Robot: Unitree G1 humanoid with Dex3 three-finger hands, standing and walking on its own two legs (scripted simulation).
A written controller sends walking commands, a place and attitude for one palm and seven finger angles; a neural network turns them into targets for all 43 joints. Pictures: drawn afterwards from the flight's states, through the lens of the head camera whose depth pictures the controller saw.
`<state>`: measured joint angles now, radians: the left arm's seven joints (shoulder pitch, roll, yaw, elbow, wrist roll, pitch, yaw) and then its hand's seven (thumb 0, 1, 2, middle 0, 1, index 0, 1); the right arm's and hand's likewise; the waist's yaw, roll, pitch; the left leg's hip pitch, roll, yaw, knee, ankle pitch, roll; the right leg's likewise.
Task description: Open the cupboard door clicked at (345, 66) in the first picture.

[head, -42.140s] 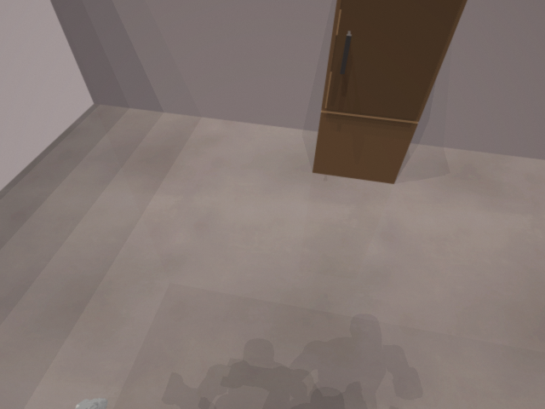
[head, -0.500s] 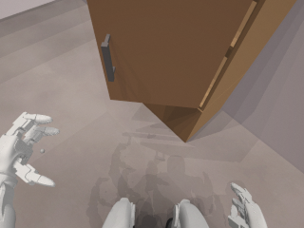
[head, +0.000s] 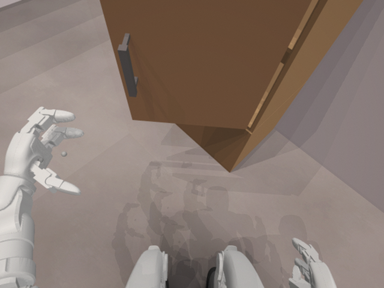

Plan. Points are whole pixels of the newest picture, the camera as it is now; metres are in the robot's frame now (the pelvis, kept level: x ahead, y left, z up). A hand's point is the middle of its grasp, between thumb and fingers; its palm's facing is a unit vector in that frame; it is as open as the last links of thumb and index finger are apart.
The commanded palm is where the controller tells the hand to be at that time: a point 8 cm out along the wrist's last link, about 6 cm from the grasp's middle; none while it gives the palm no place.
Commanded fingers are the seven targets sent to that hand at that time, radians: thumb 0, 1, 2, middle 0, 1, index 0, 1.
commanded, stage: move the hooked fingers beside the handle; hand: left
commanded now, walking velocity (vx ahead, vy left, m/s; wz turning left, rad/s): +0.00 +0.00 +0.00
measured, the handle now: (130, 67) +0.60 +0.18 +0.03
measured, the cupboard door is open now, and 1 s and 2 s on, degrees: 42 42 42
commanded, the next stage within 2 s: slide the fingers in behind the handle in 2.00 s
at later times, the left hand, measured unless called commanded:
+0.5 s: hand (80, 121) +0.43 +0.25 +0.04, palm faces -0.02 -1.00 -0.03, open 14.0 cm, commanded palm +0.42 +0.30 +0.04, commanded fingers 0.00 -0.50 0.30 -0.30 -1.20 -0.30 -1.20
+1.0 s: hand (94, 92) +0.51 +0.24 +0.04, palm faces -0.03 -1.00 -0.02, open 14.0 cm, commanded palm +0.51 +0.28 +0.03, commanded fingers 0.00 -0.50 0.30 -0.30 -1.20 -0.30 -1.20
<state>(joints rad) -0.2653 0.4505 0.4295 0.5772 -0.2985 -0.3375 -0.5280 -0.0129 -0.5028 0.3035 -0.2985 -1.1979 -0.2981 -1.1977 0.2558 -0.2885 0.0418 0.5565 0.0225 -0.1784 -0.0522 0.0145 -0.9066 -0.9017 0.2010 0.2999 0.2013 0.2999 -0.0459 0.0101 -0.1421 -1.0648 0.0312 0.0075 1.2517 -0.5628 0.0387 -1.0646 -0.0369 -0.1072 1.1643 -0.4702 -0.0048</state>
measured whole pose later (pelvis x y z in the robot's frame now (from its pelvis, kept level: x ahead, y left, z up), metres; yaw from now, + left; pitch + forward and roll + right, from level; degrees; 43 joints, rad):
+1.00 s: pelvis -0.01 +0.00 -0.02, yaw -2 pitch +28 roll -5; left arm -0.91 0.68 0.51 1.16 -0.10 -0.40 -0.45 -0.01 -0.50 0.30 -0.30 -1.20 -0.30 -1.20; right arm 0.32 -0.30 0.07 0.61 -0.01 0.02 -0.02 0.01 -0.91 -0.90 0.20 0.30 0.20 0.30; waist -0.18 0.02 -0.12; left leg -1.27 0.05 0.00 1.34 -0.57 0.04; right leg -1.26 -0.02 -0.11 1.23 -0.46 -0.01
